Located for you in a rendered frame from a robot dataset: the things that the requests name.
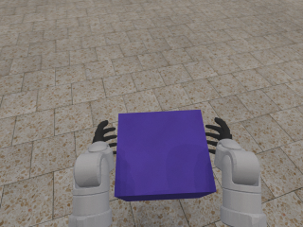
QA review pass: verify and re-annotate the robot left hand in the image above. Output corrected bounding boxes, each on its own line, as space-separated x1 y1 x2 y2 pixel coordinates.
92 120 117 155

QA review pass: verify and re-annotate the robot right hand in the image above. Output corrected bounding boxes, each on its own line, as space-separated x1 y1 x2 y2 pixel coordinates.
205 117 233 154

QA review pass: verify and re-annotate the right robot forearm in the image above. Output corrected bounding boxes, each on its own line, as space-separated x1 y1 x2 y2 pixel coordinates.
214 138 267 227

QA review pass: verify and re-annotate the left robot forearm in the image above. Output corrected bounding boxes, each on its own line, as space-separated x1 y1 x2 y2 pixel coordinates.
68 141 115 227

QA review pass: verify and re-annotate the carton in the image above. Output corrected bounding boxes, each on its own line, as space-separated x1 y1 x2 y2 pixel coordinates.
114 110 217 201

